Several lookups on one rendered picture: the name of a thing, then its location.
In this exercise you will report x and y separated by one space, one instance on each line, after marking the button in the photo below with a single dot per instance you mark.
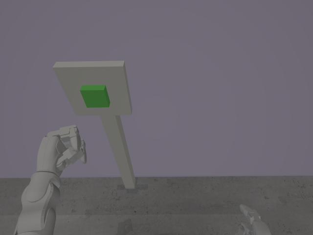
95 96

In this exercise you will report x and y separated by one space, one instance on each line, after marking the left robot hand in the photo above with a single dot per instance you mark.
54 156

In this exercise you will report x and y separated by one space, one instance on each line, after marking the robot left forearm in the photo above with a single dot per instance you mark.
39 201

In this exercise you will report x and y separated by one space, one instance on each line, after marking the panel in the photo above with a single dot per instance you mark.
72 75

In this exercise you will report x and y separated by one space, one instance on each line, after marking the right robot hand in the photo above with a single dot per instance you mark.
258 227

